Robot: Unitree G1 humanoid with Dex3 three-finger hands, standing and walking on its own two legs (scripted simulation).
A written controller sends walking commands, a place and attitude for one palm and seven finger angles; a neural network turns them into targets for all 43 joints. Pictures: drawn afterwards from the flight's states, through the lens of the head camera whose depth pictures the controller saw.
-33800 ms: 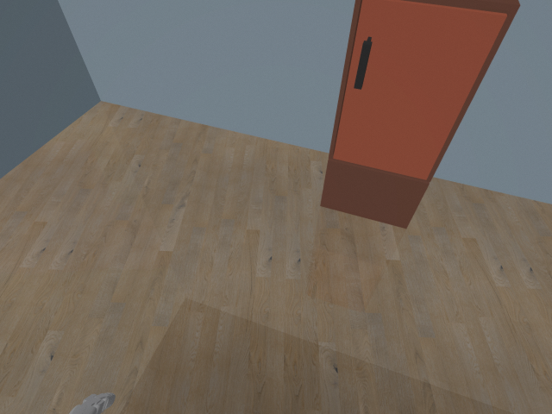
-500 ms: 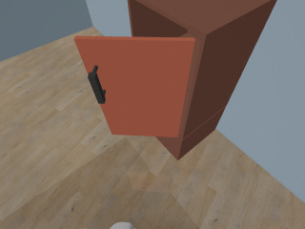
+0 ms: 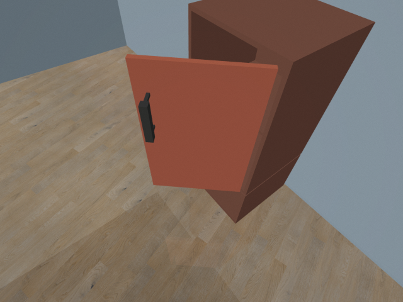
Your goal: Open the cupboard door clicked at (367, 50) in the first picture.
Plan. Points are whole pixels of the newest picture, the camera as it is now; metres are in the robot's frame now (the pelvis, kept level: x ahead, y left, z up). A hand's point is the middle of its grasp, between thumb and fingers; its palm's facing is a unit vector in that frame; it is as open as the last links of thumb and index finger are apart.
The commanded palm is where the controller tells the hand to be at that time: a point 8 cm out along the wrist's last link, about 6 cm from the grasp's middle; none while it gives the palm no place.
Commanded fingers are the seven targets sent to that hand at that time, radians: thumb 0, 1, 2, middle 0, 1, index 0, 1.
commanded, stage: come to a stop and stand still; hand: left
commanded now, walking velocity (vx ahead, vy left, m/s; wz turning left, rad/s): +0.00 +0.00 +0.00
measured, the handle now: (148, 118) +0.58 +0.21 -0.02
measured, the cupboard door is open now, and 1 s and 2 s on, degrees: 48 48 48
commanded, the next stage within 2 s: look again from close up in 0.58 s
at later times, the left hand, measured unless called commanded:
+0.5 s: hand out of the picture +0.07 +0.17 -0.18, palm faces +0.02 -0.98 -0.20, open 7.3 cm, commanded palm none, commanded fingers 0.00 0.90 0.90 -0.20 -0.30 -0.20 -0.30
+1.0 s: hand out of the picture +0.00 +0.17 -0.18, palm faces +0.01 -0.98 -0.21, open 7.3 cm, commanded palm none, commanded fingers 0.00 0.90 0.90 -0.20 -0.30 -0.20 -0.30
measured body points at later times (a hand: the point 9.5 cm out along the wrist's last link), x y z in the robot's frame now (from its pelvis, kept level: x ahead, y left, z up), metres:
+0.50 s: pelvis +0.03 -0.01 +0.00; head +0.05 +0.00 +0.45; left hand +0.07 +0.22 -0.16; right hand +0.01 -0.22 -0.16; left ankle -0.02 +0.10 -0.74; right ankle +0.01 -0.14 -0.74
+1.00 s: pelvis -0.01 +0.00 -0.01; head -0.02 +0.00 +0.44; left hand +0.00 +0.23 -0.17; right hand +0.03 -0.23 -0.16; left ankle -0.02 +0.10 -0.74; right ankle +0.01 -0.14 -0.74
